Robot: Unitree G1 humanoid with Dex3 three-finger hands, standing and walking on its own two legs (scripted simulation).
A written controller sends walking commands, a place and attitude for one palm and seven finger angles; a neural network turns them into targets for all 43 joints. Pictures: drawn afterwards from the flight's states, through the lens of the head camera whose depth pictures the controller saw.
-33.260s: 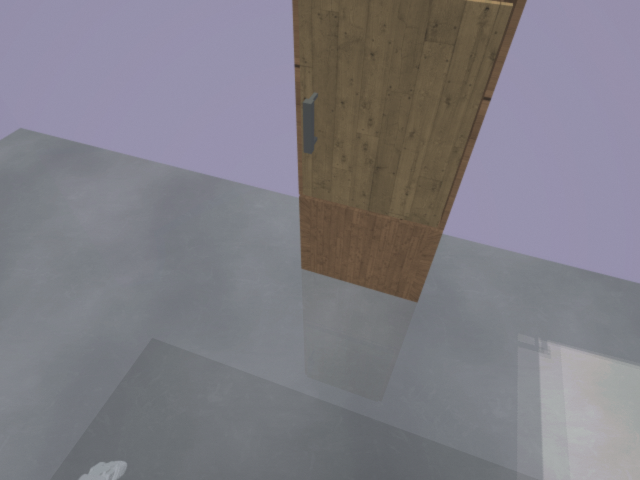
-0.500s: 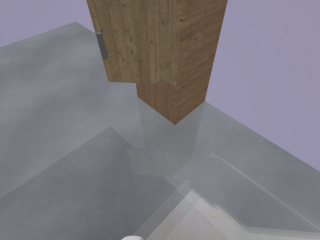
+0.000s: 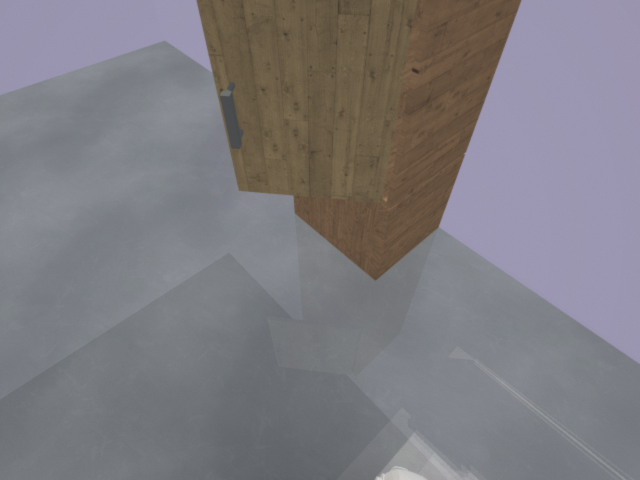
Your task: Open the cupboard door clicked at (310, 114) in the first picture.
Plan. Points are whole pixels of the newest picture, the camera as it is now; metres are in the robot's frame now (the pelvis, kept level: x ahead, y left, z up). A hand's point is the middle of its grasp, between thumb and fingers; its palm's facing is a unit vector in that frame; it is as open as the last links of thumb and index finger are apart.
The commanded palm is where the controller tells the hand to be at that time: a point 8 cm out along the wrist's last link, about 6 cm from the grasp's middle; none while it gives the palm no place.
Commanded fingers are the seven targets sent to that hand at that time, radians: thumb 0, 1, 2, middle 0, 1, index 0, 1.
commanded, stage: take the last steps up to it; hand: left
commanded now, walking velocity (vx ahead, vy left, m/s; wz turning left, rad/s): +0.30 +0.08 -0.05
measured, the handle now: (233, 116) +0.88 +0.29 -0.07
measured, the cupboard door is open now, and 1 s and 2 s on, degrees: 41 41 41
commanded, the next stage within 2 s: come to a stop and stand still in 0.52 s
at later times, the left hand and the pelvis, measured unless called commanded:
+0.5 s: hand (175, 468) +0.15 +0.23 -0.18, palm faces +0.09 -0.98 -0.18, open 7.3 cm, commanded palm none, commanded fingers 0.00 0.90 0.90 -0.20 -0.30 -0.20 -0.30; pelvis +0.20 +0.05 -0.01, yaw -1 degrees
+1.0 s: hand (210, 301) +0.43 +0.25 -0.17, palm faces -0.04 -0.98 -0.22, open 7.3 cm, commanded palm none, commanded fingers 0.00 0.90 0.90 -0.20 -0.30 -0.20 -0.30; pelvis +0.30 +0.07 +0.00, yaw -3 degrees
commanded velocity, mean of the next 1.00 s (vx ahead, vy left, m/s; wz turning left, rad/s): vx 0.04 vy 0.02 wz -0.02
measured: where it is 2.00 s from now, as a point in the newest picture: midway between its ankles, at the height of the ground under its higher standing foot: (310, 461)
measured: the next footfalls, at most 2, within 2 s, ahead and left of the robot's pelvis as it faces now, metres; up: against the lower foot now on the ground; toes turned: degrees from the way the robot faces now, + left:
right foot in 0.10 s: +0.14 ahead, -0.10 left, +0.00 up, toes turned -8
left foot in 0.50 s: +0.33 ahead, +0.18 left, +0.00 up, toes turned +5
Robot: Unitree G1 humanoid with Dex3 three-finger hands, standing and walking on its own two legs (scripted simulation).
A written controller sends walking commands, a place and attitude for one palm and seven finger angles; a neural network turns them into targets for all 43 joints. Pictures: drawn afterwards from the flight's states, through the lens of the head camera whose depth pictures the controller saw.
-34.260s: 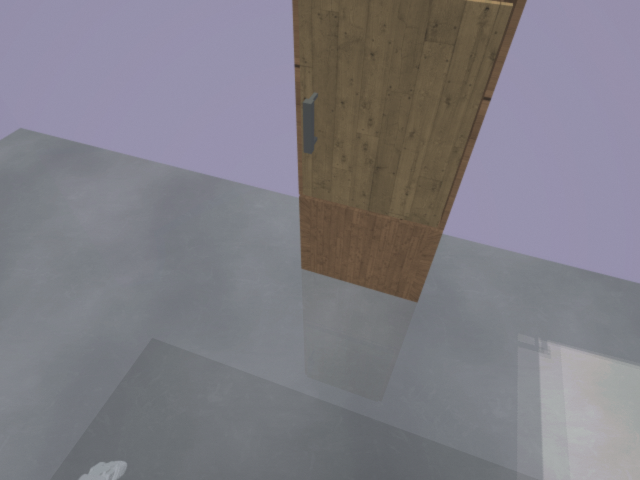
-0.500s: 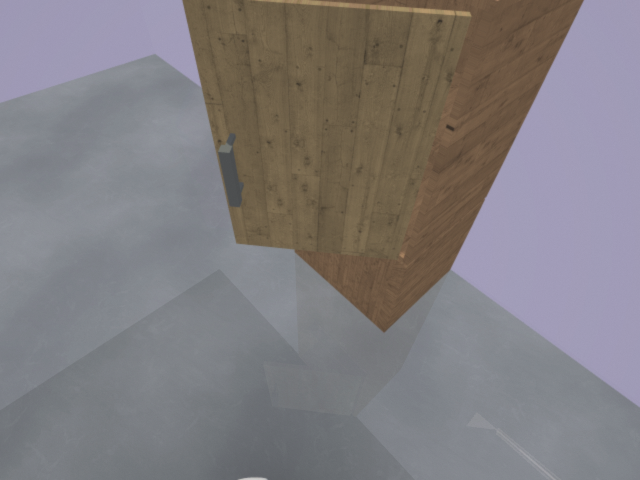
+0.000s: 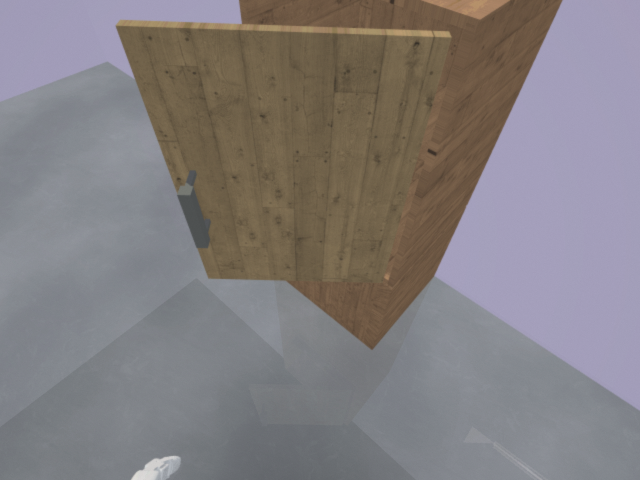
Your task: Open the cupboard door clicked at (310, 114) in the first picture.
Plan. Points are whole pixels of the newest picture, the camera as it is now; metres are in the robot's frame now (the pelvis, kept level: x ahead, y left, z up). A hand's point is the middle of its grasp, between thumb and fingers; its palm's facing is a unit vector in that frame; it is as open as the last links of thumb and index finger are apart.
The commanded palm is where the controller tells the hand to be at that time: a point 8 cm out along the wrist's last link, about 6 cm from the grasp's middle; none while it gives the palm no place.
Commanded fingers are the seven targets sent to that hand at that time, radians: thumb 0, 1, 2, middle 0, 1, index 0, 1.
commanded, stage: come to a stop and stand still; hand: left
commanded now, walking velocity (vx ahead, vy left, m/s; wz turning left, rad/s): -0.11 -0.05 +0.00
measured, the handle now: (197, 210) +0.56 +0.25 -0.06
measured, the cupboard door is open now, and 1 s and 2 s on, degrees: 41 41 41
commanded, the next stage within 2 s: look again from close up in 1.24 s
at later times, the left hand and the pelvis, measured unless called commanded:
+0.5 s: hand out of the picture +0.00 +0.15 -0.18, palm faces +0.06 -0.99 -0.16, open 7.3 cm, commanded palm none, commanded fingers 0.00 0.90 0.90 -0.20 -0.30 -0.20 -0.30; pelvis -0.02 -0.02 +0.01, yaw +0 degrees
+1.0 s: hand out of the picture -0.05 +0.21 -0.16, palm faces +0.01 -0.97 -0.24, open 7.4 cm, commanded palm none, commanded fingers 0.00 0.90 0.90 -0.20 -0.30 -0.20 -0.30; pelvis -0.06 +0.02 +0.00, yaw +0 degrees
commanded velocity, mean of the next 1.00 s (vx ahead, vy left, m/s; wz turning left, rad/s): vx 0.00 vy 0.00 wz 0.00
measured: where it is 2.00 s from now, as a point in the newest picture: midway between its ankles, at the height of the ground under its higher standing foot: outside the picture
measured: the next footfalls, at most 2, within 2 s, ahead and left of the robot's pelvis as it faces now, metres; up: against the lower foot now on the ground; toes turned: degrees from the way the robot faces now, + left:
left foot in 0.40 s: +0.00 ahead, +0.09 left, +0.00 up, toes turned +2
